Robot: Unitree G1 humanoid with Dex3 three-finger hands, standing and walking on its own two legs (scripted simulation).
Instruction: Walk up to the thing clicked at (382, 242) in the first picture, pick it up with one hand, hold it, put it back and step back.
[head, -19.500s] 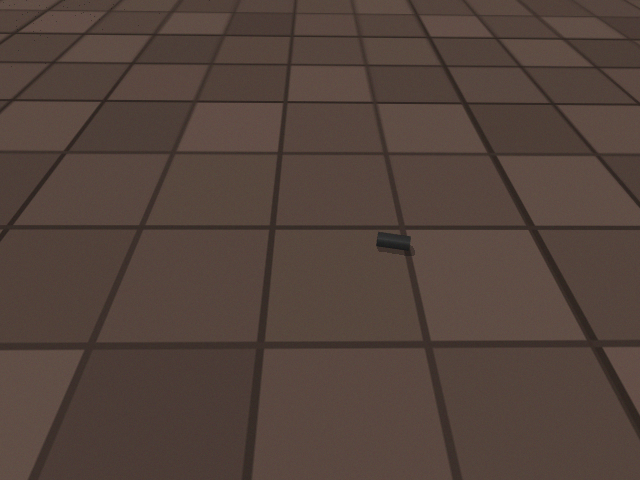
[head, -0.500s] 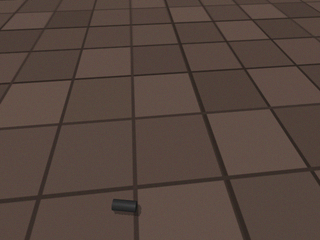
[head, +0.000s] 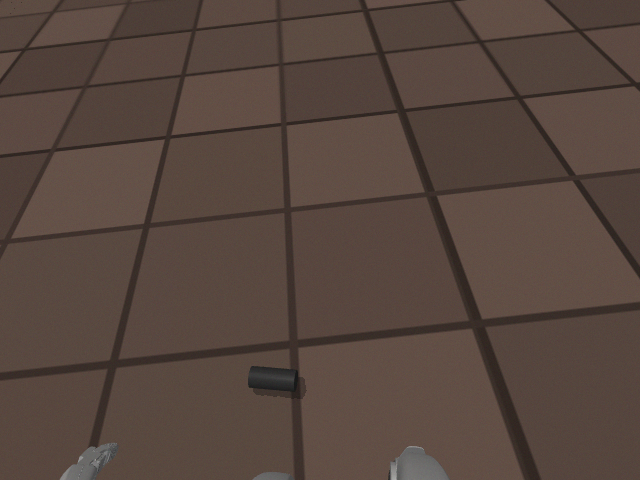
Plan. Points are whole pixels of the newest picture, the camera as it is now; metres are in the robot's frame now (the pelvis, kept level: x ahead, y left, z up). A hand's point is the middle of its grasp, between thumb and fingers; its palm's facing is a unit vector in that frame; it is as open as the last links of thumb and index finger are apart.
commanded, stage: walk up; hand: left
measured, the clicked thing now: (273, 378) +0.49 +0.21 -0.71
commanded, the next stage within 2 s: none
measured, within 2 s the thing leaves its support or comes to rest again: neither
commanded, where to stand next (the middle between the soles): +0.08 +0.01 m, yaw -4 degrees
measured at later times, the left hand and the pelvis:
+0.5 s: hand out of the picture +0.13 +0.25 -0.11, palm faces -0.09 -0.90 -0.43, open 7.4 cm; pelvis +0.04 -0.03 +0.01, yaw -2 degrees
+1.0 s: hand out of the picture +0.15 +0.29 -0.14, palm faces -0.03 -0.89 -0.45, open 7.4 cm; pelvis +0.01 +0.02 +0.00, yaw -1 degrees
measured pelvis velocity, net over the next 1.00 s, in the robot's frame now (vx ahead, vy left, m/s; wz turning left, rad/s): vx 0.01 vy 0.02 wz -0.02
